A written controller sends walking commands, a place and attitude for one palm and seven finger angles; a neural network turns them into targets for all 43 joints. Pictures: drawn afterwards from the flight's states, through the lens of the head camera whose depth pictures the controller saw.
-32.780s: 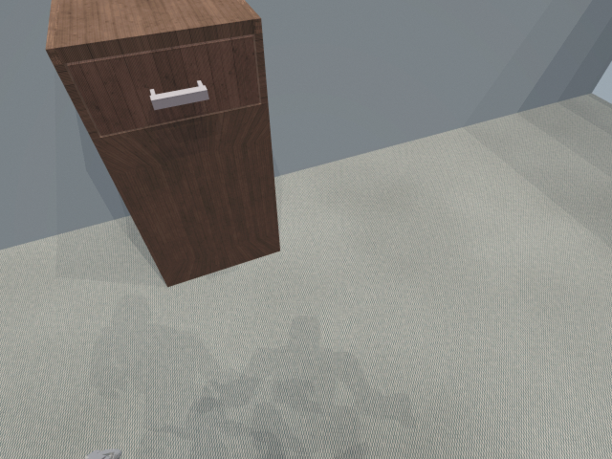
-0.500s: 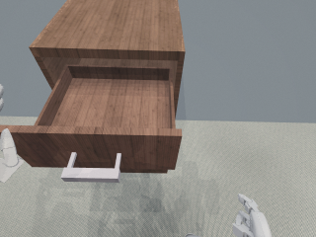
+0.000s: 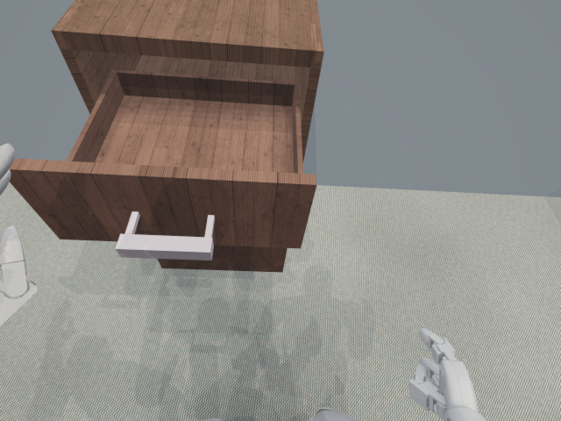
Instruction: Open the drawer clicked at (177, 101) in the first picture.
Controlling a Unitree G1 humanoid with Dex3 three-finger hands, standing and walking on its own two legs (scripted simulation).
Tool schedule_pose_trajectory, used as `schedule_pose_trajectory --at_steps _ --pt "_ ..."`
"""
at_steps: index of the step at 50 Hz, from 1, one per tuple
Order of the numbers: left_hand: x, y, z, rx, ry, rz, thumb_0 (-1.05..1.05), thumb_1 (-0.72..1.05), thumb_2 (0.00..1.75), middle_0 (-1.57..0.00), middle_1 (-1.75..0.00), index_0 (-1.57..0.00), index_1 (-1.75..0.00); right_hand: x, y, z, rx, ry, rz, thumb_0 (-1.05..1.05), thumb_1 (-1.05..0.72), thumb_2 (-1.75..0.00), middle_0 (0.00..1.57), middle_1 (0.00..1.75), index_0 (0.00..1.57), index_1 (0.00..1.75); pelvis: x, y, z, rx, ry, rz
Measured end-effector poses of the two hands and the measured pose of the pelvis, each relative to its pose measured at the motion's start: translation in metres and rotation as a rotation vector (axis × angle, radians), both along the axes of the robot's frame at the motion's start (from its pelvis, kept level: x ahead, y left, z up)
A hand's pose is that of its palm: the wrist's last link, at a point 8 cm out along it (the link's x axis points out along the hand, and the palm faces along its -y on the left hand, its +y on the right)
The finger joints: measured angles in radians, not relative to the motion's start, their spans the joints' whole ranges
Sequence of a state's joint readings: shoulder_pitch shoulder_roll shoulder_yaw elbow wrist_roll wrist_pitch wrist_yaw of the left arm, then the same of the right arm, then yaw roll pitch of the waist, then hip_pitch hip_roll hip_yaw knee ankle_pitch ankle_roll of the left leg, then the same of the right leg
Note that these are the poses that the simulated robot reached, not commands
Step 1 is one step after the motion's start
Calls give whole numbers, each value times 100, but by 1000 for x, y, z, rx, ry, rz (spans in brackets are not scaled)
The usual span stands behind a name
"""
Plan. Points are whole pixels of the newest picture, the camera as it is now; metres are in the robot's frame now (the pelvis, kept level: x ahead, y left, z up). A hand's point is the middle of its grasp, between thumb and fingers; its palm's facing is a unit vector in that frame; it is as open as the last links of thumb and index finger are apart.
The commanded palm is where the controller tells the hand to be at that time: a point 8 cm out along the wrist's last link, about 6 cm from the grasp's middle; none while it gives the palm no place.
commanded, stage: stop stepping back and stand still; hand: left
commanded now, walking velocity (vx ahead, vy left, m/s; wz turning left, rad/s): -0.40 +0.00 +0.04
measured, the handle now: (169, 233) +0.37 +0.18 +0.02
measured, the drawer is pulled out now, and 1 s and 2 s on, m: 0.28 0.28 0.28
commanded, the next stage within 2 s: let the arm hang, fingers relaxed in 1.02 s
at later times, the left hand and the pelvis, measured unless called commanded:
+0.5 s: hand out of the picture +0.07 +0.22 +0.19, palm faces +0.36 -0.82 -0.45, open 7.4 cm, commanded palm +0.00 +0.27 +0.21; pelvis -0.12 -0.01 +0.01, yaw +1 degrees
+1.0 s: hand out of the picture +0.06 +0.23 +0.20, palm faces +0.39 -0.82 -0.43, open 7.4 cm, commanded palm +0.00 +0.28 +0.21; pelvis -0.13 -0.01 +0.01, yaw +1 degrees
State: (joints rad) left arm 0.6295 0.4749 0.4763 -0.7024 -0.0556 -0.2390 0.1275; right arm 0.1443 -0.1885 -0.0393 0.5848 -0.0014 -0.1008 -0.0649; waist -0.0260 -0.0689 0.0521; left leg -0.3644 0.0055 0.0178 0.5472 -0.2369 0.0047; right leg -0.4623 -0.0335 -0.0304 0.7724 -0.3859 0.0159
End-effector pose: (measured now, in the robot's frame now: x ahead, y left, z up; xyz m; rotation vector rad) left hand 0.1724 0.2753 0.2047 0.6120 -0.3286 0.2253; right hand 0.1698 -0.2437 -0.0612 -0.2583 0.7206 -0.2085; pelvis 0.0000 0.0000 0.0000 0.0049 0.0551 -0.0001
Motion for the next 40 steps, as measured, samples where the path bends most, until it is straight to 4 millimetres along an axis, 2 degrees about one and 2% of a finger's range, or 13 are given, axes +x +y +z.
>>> schedule_pose_trajectory --at_steps 5,9,14,19,24,27,32,40 --pt "-38 -10 13 -34 -50 19 1 89 89 -22 -30 -21 -30 -29 14 0 61 -29 55 1 -90 -89 20 30 20 30 -30 -6 5 -26 -19 -16" --pt "-67 -27 16 -9 -76 12 1 89 89 -21 -30 -21 -30 -53 17 -11 119 -57 91 1 -90 -89 21 30 20 30 -58 -18 -3 -14 -25 -29" --pt "-96 -36 14 -33 -36 16 1 89 89 -22 -30 -21 -30 -98 3 -16 138 0 49 1 -90 -89 21 30 21 30 -89 -25 2 -7 -51 -26" --pt "-118 -24 6 -74 -9 64 1 89 89 -22 -30 -22 -30 -143 -21 -6 60 39 -26 1 -90 -89 21 30 21 30 -103 -23 10 9 -38 -13" --pt "-140 -13 -3 -96 -20 62 1 89 89 -22 -30 -21 -30 -170 -36 1 -32 40 -45 1 -90 -89 21 30 20 30 -122 -12 5 -6 -51 11" --pt "-152 -10 2 -66 -30 68 1 89 89 -22 -30 -21 -30 -178 -33 3 -28 23 -41 1 -90 -89 20 30 20 30 -128 -12 5 -4 -62 12" --pt "-165 -8 13 -42 -109 79 1 89 89 -22 -30 -21 -30 -175 -18 -5 18 2 0 1 -90 -89 20 30 20 30 -137 -13 2 -17 -73 16" --pt "-161 -2 2 -120 -91 85 1 89 89 -21 -30 -21 -30 -166 11 -6 65 -8 23 1 -90 -89 21 30 20 30 -138 -4 3 -17 -76 1"
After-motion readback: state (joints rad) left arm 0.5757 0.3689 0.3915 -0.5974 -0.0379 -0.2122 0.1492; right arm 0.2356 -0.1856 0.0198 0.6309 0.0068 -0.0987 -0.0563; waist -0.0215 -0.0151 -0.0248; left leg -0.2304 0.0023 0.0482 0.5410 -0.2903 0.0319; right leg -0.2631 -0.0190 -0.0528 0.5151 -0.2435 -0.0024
